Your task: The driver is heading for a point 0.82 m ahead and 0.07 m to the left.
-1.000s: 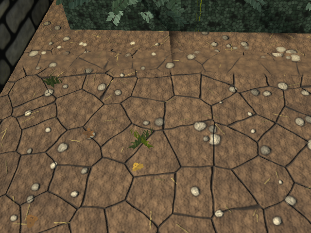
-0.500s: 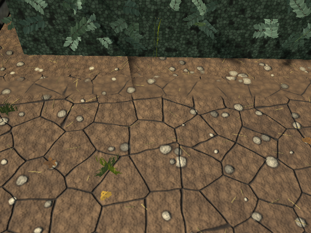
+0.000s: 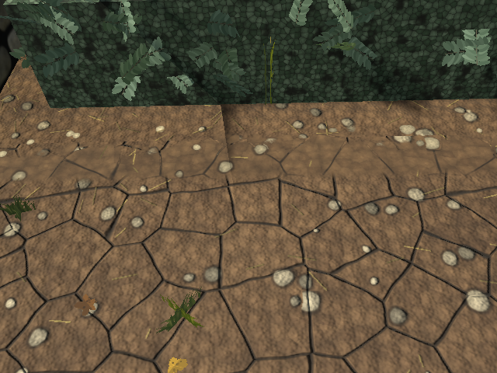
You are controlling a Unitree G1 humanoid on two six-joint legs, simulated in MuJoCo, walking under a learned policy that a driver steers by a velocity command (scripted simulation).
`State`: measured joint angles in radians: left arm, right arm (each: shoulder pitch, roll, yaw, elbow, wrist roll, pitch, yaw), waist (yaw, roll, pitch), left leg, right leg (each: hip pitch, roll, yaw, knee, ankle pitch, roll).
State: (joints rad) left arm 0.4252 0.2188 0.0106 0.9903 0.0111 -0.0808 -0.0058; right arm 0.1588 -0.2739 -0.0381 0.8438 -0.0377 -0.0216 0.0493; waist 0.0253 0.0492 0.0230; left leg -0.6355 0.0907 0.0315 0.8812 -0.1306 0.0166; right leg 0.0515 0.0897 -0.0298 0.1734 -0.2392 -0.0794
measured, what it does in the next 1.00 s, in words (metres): walks ahead: left foot, then right foot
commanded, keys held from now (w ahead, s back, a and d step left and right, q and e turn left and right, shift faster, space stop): w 0.08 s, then no key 0.92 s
